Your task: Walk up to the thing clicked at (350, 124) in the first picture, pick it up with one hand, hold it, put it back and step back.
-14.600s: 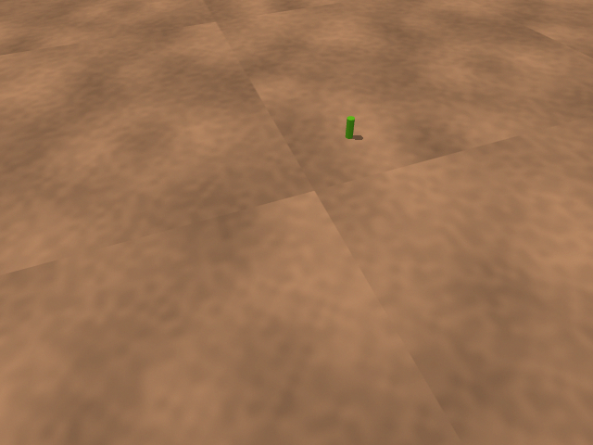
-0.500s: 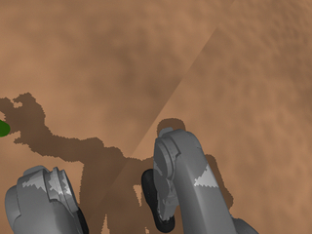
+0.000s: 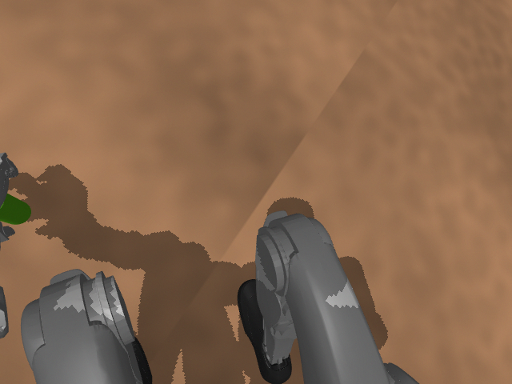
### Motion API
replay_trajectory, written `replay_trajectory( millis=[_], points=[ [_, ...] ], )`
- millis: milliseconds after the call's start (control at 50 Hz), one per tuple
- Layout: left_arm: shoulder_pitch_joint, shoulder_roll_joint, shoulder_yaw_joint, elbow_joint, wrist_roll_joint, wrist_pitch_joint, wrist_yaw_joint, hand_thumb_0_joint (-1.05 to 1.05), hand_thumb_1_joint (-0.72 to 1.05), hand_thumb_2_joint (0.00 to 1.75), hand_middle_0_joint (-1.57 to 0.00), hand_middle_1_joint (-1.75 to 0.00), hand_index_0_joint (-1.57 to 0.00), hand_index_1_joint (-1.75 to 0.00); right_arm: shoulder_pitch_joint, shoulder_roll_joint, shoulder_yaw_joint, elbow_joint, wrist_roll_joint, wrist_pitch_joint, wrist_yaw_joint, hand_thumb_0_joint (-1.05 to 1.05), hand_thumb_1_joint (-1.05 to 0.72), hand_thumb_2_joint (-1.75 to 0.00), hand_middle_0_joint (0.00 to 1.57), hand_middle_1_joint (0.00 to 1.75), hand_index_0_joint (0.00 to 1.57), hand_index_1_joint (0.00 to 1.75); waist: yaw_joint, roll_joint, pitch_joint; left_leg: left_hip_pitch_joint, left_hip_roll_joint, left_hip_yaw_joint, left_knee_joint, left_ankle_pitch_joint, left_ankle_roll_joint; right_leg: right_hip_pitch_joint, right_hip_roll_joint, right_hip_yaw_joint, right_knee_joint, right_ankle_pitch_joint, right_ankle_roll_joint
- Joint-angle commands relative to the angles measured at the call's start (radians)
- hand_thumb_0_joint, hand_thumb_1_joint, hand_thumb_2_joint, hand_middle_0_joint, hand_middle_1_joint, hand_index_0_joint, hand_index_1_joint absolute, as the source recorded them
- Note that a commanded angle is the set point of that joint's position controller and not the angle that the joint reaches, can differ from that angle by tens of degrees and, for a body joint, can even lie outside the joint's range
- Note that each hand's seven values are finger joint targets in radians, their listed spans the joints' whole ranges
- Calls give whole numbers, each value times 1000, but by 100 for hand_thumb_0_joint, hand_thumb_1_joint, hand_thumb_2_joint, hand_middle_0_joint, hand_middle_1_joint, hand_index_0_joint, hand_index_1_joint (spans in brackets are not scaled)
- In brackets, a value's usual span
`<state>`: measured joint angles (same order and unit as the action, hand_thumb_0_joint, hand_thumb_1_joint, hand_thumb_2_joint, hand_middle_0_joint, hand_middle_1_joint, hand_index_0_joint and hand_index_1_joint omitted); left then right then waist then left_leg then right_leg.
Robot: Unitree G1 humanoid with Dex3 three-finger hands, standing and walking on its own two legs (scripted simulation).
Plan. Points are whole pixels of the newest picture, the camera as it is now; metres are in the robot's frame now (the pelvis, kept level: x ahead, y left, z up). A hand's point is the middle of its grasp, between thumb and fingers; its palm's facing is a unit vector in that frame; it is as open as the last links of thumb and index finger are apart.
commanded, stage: close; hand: left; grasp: from above
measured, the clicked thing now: (3, 207) +0.44 +0.30 -0.24
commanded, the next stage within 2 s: settle in 1.00 s
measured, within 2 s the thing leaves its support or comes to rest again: leaves its support in 1.46 s
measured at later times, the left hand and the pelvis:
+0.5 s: hand out of the picture +0.42 +0.30 -0.20, palm faces -0.44 -0.12 -0.89, open 8.1 cm; pelvis +0.00 +0.00 +0.00, yaw +0 degrees
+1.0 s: hand out of the picture +0.43 +0.30 -0.20, palm faces -0.44 -0.12 -0.89, open 7.1 cm; pelvis +0.00 +0.00 +0.00, yaw +0 degrees
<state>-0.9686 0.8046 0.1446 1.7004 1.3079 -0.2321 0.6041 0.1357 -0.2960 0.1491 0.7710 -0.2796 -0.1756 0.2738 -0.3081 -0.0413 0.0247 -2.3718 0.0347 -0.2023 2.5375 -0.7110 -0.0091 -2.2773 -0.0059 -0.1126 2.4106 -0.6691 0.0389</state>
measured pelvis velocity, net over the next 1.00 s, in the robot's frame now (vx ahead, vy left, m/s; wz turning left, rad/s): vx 0.00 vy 0.00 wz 0.00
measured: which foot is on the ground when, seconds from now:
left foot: down 0.00-1.00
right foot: down 0.00-1.00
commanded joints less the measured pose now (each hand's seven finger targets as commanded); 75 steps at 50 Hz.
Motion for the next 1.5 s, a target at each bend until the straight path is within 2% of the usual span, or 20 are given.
replay_trajectory(
  millis=[0, 200, 300, 460, 560, 600, 660, 720, 780, 840, 1000, 1060, 1100, 1160, 1220, 1280, 1340, 1380, 1440, 1480],
  points=[
    [-213, 160, -14, -40, 0, -7, 22, 0, 11, 59, -51, -72, -55, -67, 176, -273, -80, 1, -1, -4, -3, 0, -90, -90, 20, 30, 20, 30, -34, 318, -553, 433, -27, 113, -263, 141, 34, 300, 54, -106, -227, 189, -58],
    [-229, 154, -26, -53, -9, 0, 25, 0, 22, 54, -62, -62, -65, -59, 178, -276, -78, 12, -3, -25, 3, 0, -90, -90, 20, 30, 20, 30, -35, 324, -570, 448, -28, 115, -254, 151, 32, 308, 50, -105, -223, 199, -58],
    [-198, 189, 16, -70, -16, 8, 31, 0, 30, 50, -68, -59, -72, -55, 187, -282, -88, 11, -3, -23, 4, 0, -90, -90, 20, 30, 20, 30, -8, 319, -614, 445, -27, 119, -259, 171, 33, 345, 54, -100, -235, 212, -57],
    [-236, 155, -11, -69, -24, 3, 23, 0, 37, 46, -75, -55, -78, -51, 179, -278, -91, 8, 6, -21, 3, 0, -90, -90, 20, 30, 20, 30, -31, 306, -572, 419, -26, 113, -253, 142, 36, 307, 53, -100, -228, 192, -59],
    [-205, 190, 10, -47, -8, -6, 25, 0, 42, 44, -79, -52, -82, -49, 181, -281, -88, 10, 4, -17, -2, 0, -90, -90, 20, 30, 20, 30, -17, 301, -596, 427, -29, 114, -254, 151, 36, 333, 55, -93, -229, 192, -59],
    [-223, 163, -12, -19, 1, -8, 29, 0, 44, 43, -81, -51, -84, -47, 174, -277, -82, 5, 0, -21, 0, 0, -90, -90, 20, 30, 20, 30, -36, 294, -539, 415, -30, 110, -260, 115, 34, 294, 53, -103, -221, 161, -60],
    [-238, 212, 18, -57, 10, -12, 39, 0, 47, 44, -84, -49, -87, -46, 172, -287, -87, 2, 1, -16, -6, 0, -90, -90, 20, 30, 20, 30, -16, 321, -587, 438, -30, 111, -263, 131, 32, 305, 53, -103, -222, 169, -62],
    [-247, 165, -17, -20, 19, -11, 40, 0, 50, 44, -87, -47, -89, -45, 164, -285, -77, 4, -11, -22, 1, 0, -90, -90, 20, 30, 20, 30, -53, 304, -525, 425, -29, 107, -254, 131, 34, 273, 53, -113, -212, 180, -54],
    [-244, 198, 3, -37, 15, -13, 50, 0, 50, 38, -87, -44, -90, -42, 164, -289, -81, 9, -10, -22, -1, 0, -90, -90, 20, 30, 20, 30, -30, 310, -561, 415, -29, 113, -253, 128, 35, 303, 55, -99, -229, 174, -57],
    [-259, 170, -17, -13, 15, -7, 49, 0, 53, 41, -90, -43, -92, -41, 168, -286, -71, 8, -18, -27, 3, 0, -90, -90, 20, 30, 20, 30, -56, 281, -524, 398, -32, 110, -247, 110, 38, 286, 51, -104, -222, 160, -55],
    [-237, 178, -10, -40, -1, -3, 45, 0, 56, 41, -94, -41, -95, -40, 174, -285, -79, 7, -14, -29, 4, 0, -90, -90, 20, 30, 20, 30, -33, 307, -594, 430, -31, 116, -242, 167, 36, 337, 55, -92, -226, 215, -53],
    [-235, 158, -19, -12, -6, -1, 45, 0, 59, 40, -97, -40, -98, -39, 172, -286, -76, 7, -17, -32, 6, 0, -90, -90, 20, 30, 20, 30, -43, 287, -538, 399, -33, 111, -246, 118, 37, 298, 52, -104, -228, 167, -55],
    [-236, 187, -1, -41, -6, -5, 47, 0, 57, 38, -101, -42, -102, -41, 170, -292, -82, 9, -14, -29, 2, 0, -92, -91, 20, 30, 20, 30, -24, 311, -575, 413, -31, 112, -253, 120, 35, 312, 56, -99, -231, 163, -58],
    [-236, 152, -32, -26, -5, 0, 33, 0, 58, 41, -102, -40, -103, -40, 161, -284, -78, 4, -11, -38, 8, 0, -92, -90, 20, 30, 20, 30, -42, 289, -526, 408, -32, 108, -250, 98, 37, 285, 51, -103, -223, 148, -56],
    [-237, 195, 6, -90, -5, 2, 44, 0, 61, 39, -104, -39, -105, -39, 173, -289, -88, 6, -7, -34, 8, 0, -92, -91, 20, 30, 20, 30, -7, 342, -622, 459, -32, 114, -261, 153, 30, 324, 51, -98, -224, 194, -61],
    [-259, 163, -10, -94, -8, 4, 43, 0, 61, 38, -105, -38, -106, -38, 173, -283, -89, 8, -10, -37, 16, 0, -92, -91, 20, 30, 20, 30, -32, 340, -584, 451, -30, 112, -263, 135, 29, 295, 51, -107, -220, 183, -61],
    [-267, 219, 37, -232, -13, 7, 45, 0, 61, 39, -107, -37, -106, -38, 187, -301, -129, 9, 7, -35, 14, 0, -92, -91, 20, 30, 20, 30, 8, 422, -690, 528, -29, 124, -279, 172, 21, 322, 47, -92, -224, 208, -68],
    [-259, 139, -11, -273, -25, 17, 35, 0, 62, 39, -109, -34, -108, -35, 164, -289, -141, -6, 19, -39, 21, 0, -92, -91, 20, 30, 20, 30, 9, 429, -699, 543, -29, 130, -288, 182, 17, 308, 46, -91, -225, 218, -70],
    [-219, 191, 42, -391, -40, 33, 34, 0, 63, 43, -111, -34, -109, -36, 178, -288, -171, -4, 53, -26, 16, 0, -92, -91, 20, 30, 20, 30, 59, 479, -799, 592, -28, 140, -312, 225, 15, 335, 41, -77, -233, 252, -77],
    [-211, 129, -1, -398, -41, 57, 18, 0, 66, 39, -112, -32, -111, -34, 167, -269, -181, -1, 70, -15, 20, 0, -92, -91, 20, 30, 20, 30, 56, 474, -783, 601, -28, 145, -331, 228, 11, 305, 38, -74, -231, 256, -80]
  ],
)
